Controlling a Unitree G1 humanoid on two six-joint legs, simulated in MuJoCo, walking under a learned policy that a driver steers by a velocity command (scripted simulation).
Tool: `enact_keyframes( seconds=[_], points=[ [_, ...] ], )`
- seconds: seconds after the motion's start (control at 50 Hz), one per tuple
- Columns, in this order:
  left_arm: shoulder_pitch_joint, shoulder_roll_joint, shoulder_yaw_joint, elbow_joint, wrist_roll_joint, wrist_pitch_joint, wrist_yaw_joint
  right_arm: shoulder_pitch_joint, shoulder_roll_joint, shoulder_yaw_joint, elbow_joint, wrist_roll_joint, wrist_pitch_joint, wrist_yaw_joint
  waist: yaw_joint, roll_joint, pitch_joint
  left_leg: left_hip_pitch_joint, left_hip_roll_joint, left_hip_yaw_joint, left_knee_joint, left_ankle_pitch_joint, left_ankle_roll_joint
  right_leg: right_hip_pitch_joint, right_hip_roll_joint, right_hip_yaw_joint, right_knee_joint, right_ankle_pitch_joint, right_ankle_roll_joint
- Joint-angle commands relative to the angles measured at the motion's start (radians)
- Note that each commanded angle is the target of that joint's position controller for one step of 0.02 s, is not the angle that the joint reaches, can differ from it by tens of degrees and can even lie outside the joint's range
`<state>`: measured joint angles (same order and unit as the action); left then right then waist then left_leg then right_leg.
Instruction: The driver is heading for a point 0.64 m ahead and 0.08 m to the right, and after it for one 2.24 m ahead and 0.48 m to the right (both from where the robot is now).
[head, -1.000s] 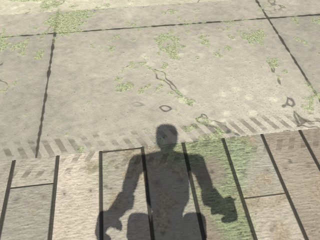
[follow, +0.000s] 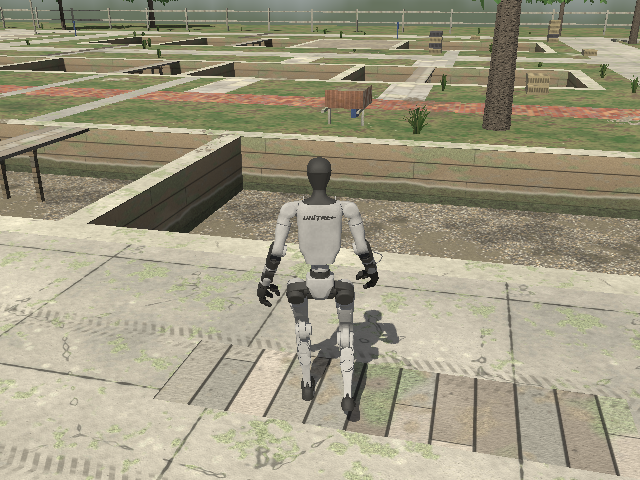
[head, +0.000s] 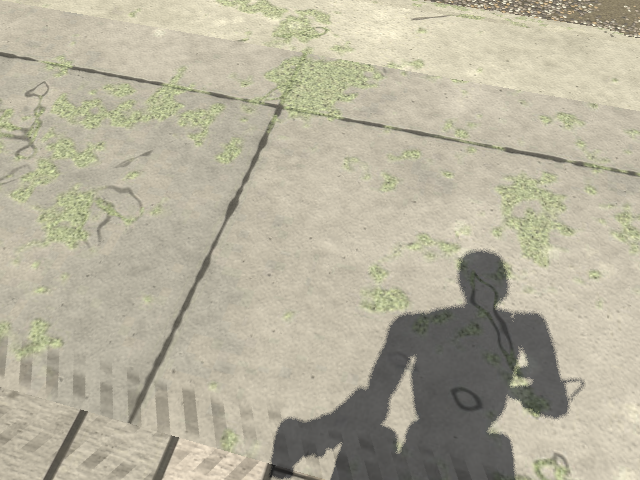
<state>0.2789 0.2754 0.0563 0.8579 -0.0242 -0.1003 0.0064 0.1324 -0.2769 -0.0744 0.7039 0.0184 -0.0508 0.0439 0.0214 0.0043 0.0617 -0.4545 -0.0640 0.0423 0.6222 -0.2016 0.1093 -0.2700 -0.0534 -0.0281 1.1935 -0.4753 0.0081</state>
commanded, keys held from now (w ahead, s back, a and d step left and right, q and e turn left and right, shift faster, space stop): w+q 0.04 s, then w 0.10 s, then w+e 0.62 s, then w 0.24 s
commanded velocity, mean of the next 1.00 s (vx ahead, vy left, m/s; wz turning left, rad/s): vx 0.50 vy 0.00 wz -0.16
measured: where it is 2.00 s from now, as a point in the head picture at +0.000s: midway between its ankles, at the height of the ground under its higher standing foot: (412, 231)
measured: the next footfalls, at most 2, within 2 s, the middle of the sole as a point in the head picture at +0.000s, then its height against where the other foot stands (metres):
right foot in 0.46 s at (404, 478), level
left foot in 0.94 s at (323, 346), level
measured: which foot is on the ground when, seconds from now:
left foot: down 0.00-0.46, up 0.48-0.92, down 0.94-1.00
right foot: up 0.00-0.44, down 0.46-0.94, up 0.96-1.00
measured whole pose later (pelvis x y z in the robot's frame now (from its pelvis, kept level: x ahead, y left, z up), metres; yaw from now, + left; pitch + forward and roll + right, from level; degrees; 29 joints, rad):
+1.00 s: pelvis +0.58 -0.04 +0.01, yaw -14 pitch +3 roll +1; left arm 0.37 0.29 0.05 0.77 -0.02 -0.04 0.01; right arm 0.09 -0.26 -0.04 0.66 -0.01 -0.13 0.02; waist 0.06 -0.03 -0.01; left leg -0.43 -0.05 -0.01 0.53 -0.15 0.04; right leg -0.20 0.09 0.19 0.85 -0.50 -0.05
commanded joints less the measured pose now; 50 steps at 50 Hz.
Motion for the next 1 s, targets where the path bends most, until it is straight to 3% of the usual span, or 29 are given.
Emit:
enact_keyframes(
  seconds=[0.02, 0.04, 0.1, 0.14, 0.2, 0.26, 0.34, 0.38, 0.4, 0.42, 0.44, 0.46, 0.48, 0.5, 0.52, 0.54, 0.56, 0.58, 0.64, 0.68, 0.76, 0.86, 0.9, 0.92, 0.94, 0.96, 0.98, 1.0],
  points=[
    [-0.080, 0.128, 0.025, -0.128, 0.014, -0.060, 0.004, 0.119, -0.120, -0.037, -0.040, 0.000, -0.019, -0.010, -0.049, -0.007, -0.155, 0.476, 0.283, -0.480, -0.335, 0.159, 0.208, -0.473, -0.057, 0.113, 0.048, 0.122, -0.025],
    [-0.054, 0.137, 0.033, -0.125, 0.023, -0.046, 0.004, 0.082, -0.096, -0.027, -0.059, -0.010, -0.020, -0.013, -0.014, 0.004, -0.138, 0.386, 0.253, -0.427, -0.358, 0.225, 0.197, -0.403, -0.077, 0.120, 0.003, 0.154, -0.018],
    [-0.035, 0.097, 0.028, -0.129, 0.036, -0.009, 0.001, 0.090, -0.107, -0.027, -0.052, -0.010, -0.030, -0.024, 0.010, 0.013, -0.119, 0.269, 0.230, -0.327, -0.401, 0.381, 0.201, -0.349, -0.081, 0.085, -0.108, 0.225, 0.024],
    [-0.102, 0.074, 0.018, -0.153, 0.041, -0.003, 0.003, 0.129, -0.122, -0.029, -0.031, -0.010, -0.032, -0.037, -0.011, 0.027, -0.091, 0.244, 0.205, -0.266, -0.416, 0.425, 0.182, -0.371, -0.075, 0.068, -0.229, 0.336, 0.043],
    [-0.186, 0.052, 0.004, -0.164, 0.028, -0.007, -0.009, 0.165, -0.120, -0.023, -0.008, -0.009, -0.031, -0.045, -0.058, 0.063, -0.073, 0.262, 0.167, -0.177, -0.417, 0.371, 0.122, -0.344, -0.055, 0.045, -0.457, 0.555, 0.029],
    [-0.271, 0.052, -0.003, -0.184, 0.010, -0.011, -0.025, 0.210, -0.138, -0.021, 0.020, -0.011, -0.037, -0.042, -0.106, 0.070, -0.042, 0.317, 0.208, -0.180, -0.435, 0.252, 0.107, -0.341, -0.036, 0.032, -0.575, 0.655, 0.002],
    [-0.333, 0.069, -0.002, -0.226, 0.004, -0.016, -0.053, 0.243, -0.149, -0.025, 0.060, -0.013, -0.029, -0.045, -0.119, 0.057, -0.003, 0.511, 0.289, -0.181, -0.385, 0.325, 0.094, -0.463, -0.021, 0.043, -0.631, 0.528, -0.054],
    [-0.312, 0.074, -0.001, -0.234, 0.003, -0.017, -0.067, 0.227, -0.159, -0.028, 0.065, -0.013, -0.019, -0.052, -0.096, 0.064, -0.016, 0.563, 0.305, -0.151, -0.330, 0.480, 0.072, -0.439, 0.004, 0.032, -0.644, 0.433, -0.085],
    [-0.268, 0.088, 0.005, -0.228, 0.005, -0.015, -0.069, 0.205, -0.170, -0.031, 0.059, -0.015, -0.015, -0.056, -0.069, 0.077, -0.051, 0.566, 0.297, -0.126, -0.277, 0.648, 0.057, -0.361, 0.034, 0.007, -0.644, 0.391, -0.103],
    [-0.193, 0.112, 0.019, -0.212, 0.008, -0.011, -0.067, 0.188, -0.180, -0.032, 0.053, -0.017, -0.010, -0.060, -0.027, 0.089, -0.111, 0.563, 0.280, -0.099, -0.182, 0.833, 0.042, -0.242, 0.075, -0.027, -0.641, 0.368, -0.122],
    [-0.056, 0.147, 0.040, -0.177, 0.012, -0.008, -0.062, 0.165, -0.177, -0.028, 0.044, -0.017, -0.002, -0.064, 0.048, 0.066, -0.189, 0.517, 0.236, -0.051, -0.003, 0.926, 0.014, -0.049, 0.112, -0.046, -0.680, 0.416, -0.152],
    [0.100, 0.212, 0.059, -0.156, 0.018, -0.002, -0.051, 0.172, -0.152, -0.014, 0.021, -0.030, -0.005, -0.072, 0.104, -0.020, -0.297, 0.310, 0.196, -0.018, 0.283, 0.684, -0.023, 0.242, -0.025, 0.155, -0.671, 0.484, -0.215],
    [0.151, 0.289, 0.077, -0.152, 0.016, -0.004, -0.053, 0.296, -0.041, 0.021, -0.004, -0.042, -0.031, -0.055, 0.033, -0.277, -0.400, -0.133, -0.015, -0.034, 0.666, -0.113, -0.107, 0.606, -0.255, 0.680, -0.750, 0.340, -0.410],
    [0.172, 0.196, 0.056, -0.143, -0.002, 0.001, -0.050, 0.248, -0.100, 0.017, 0.005, -0.024, -0.060, -0.041, 0.080, -0.225, -0.438, -0.280, -0.005, -0.174, 0.772, -0.321, -0.100, 0.679, -0.269, 0.832, -0.863, 0.190, -0.407],
    [0.113, 0.164, 0.046, -0.161, 0.004, 0.007, -0.042, 0.149, -0.143, 0.008, -0.033, 0.008, -0.081, -0.029, 0.087, -0.157, -0.285, -0.358, 0.050, -0.183, 0.768, -0.251, -0.087, 0.571, -0.243, 0.696, -0.881, 0.191, -0.356],
    [0.056, 0.151, 0.042, -0.180, 0.011, 0.013, -0.037, 0.089, -0.134, 0.014, -0.048, 0.002, -0.092, -0.030, 0.064, -0.036, -0.208, -0.332, 0.092, -0.166, 0.699, -0.185, -0.081, 0.428, -0.205, 0.588, -0.889, 0.271, -0.325],
    [0.011, 0.137, 0.036, -0.193, 0.014, 0.016, -0.037, 0.058, -0.132, 0.009, -0.056, -0.019, -0.094, -0.034, 0.029, 0.025, -0.138, -0.293, 0.117, -0.151, 0.608, -0.151, -0.089, 0.294, -0.171, 0.517, -0.907, 0.388, -0.311],
    [-0.013, 0.123, 0.029, -0.206, 0.022, 0.016, -0.034, 0.068, -0.134, 0.003, -0.061, -0.031, -0.086, -0.038, -0.004, 0.012, -0.127, -0.229, 0.139, -0.151, 0.554, -0.129, -0.097, 0.213, -0.142, 0.467, -0.930, 0.467, -0.306],
    [-0.025, 0.135, 0.034, -0.213, 0.015, 0.016, -0.025, 0.104, -0.101, 0.007, -0.064, -0.038, -0.056, -0.047, -0.040, -0.043, -0.108, -0.174, 0.148, -0.120, 0.424, -0.109, -0.141, 0.088, -0.104, 0.388, -0.965, 0.576, -0.316],
    [-0.005, 0.163, 0.043, -0.205, 0.011, 0.019, -0.012, 0.047, -0.080, 0.015, -0.082, -0.040, -0.047, -0.054, -0.027, -0.049, -0.087, -0.169, 0.135, -0.101, 0.301, -0.013, -0.168, 0.030, -0.076, 0.337, -0.976, 0.587, -0.304],
    [0.052, 0.168, 0.046, -0.183, -0.001, 0.036, 0.004, -0.101, -0.053, 0.026, -0.109, -0.031, -0.055, -0.047, 0.034, -0.081, -0.081, -0.075, 0.079, -0.095, 0.019, 0.244, -0.178, -0.008, -0.018, 0.298, -0.943, 0.493, -0.237],
    [0.121, 0.148, 0.037, -0.148, 0.001, 0.047, 0.006, -0.172, -0.084, 0.015, -0.126, -0.018, -0.079, -0.023, 0.064, -0.103, -0.076, -0.049, 0.067, -0.106, -0.119, 0.233, -0.136, 0.139, -0.088, 0.389, -0.860, 0.433, -0.215],
    [0.107, 0.156, 0.040, -0.146, 0.006, 0.053, 0.005, -0.135, -0.101, 0.005, -0.121, -0.017, -0.086, -0.022, 0.036, -0.129, -0.074, 0.004, 0.061, -0.090, -0.158, 0.158, -0.099, 0.181, -0.106, 0.418, -0.812, 0.498, -0.199],
    [0.092, 0.146, 0.037, -0.149, 0.007, 0.054, 0.004, -0.064, -0.116, -0.006, -0.103, -0.021, -0.090, -0.026, -0.005, -0.131, -0.101, 0.105, 0.051, -0.072, -0.201, 0.155, -0.071, 0.182, -0.078, 0.403, -0.750, 0.597, -0.181],
    [0.074, 0.113, 0.024, -0.162, 0.013, 0.051, 0.001, 0.054, -0.151, -0.021, -0.085, -0.033, -0.094, -0.032, -0.063, -0.112, -0.196, 0.301, 0.120, -0.128, -0.177, 0.178, -0.019, 0.134, -0.032, 0.358, -0.595, 0.647, -0.152],
    [0.111, 0.068, 0.006, -0.182, 0.030, 0.043, 0.003, 0.215, -0.226, -0.041, -0.068, -0.041, -0.093, -0.036, -0.104, 0.039, -0.342, 0.603, 0.297, -0.347, -0.143, 0.215, 0.078, -0.059, 0.062, 0.265, -0.303, 0.423, -0.105],
    [0.231, 0.039, -0.006, -0.176, 0.001, 0.031, 0.002, 0.298, -0.257, -0.056, -0.011, -0.027, -0.077, -0.025, -0.071, 0.336, -0.401, 0.813, 0.456, -0.753, -0.256, -0.031, 0.216, -0.382, 0.160, 0.181, -0.029, -0.084, -0.046],
    [0.173, 0.127, 0.009, -0.166, -0.011, 0.027, 0.001, 0.289, -0.169, -0.035, -0.019, -0.002, -0.073, -0.022, -0.100, 0.201, -0.291, 0.752, 0.443, -0.791, -0.310, -0.253, 0.185, -0.503, 0.100, 0.231, 0.069, -0.082, -0.047]
  ],
)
